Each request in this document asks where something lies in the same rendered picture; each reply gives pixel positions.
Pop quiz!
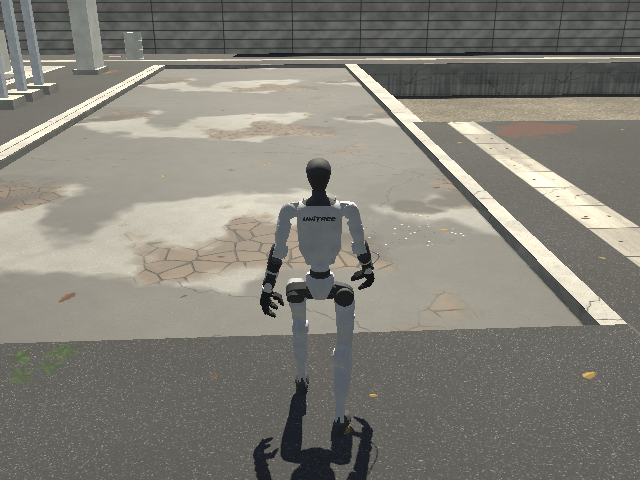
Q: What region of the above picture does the robot right forearm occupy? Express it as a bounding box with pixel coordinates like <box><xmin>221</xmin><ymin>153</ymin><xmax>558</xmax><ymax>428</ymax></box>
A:
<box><xmin>357</xmin><ymin>239</ymin><xmax>374</xmax><ymax>274</ymax></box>

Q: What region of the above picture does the robot left shin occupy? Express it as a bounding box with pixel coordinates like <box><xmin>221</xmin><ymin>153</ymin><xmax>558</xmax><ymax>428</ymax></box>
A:
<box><xmin>292</xmin><ymin>320</ymin><xmax>307</xmax><ymax>382</ymax></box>

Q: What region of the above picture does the left robot upper arm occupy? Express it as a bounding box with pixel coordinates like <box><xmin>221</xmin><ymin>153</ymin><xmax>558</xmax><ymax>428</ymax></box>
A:
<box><xmin>272</xmin><ymin>202</ymin><xmax>299</xmax><ymax>259</ymax></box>

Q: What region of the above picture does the right robot upper arm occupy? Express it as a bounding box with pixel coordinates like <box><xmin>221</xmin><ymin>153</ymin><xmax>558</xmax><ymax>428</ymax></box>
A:
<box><xmin>340</xmin><ymin>201</ymin><xmax>367</xmax><ymax>255</ymax></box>

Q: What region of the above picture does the robot left forearm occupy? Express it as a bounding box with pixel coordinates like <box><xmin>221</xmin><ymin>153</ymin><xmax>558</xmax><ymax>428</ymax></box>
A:
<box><xmin>262</xmin><ymin>243</ymin><xmax>282</xmax><ymax>293</ymax></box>

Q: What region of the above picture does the robot left hand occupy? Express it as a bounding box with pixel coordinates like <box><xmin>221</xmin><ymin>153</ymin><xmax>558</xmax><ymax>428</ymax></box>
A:
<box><xmin>260</xmin><ymin>290</ymin><xmax>284</xmax><ymax>318</ymax></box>

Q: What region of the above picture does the robot right hand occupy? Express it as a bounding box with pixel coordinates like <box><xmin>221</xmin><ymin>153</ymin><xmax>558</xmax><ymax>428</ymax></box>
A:
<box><xmin>351</xmin><ymin>270</ymin><xmax>375</xmax><ymax>290</ymax></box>

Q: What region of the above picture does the right robot foot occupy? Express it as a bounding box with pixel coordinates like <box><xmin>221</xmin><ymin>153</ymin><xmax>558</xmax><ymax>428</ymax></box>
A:
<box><xmin>331</xmin><ymin>410</ymin><xmax>351</xmax><ymax>438</ymax></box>

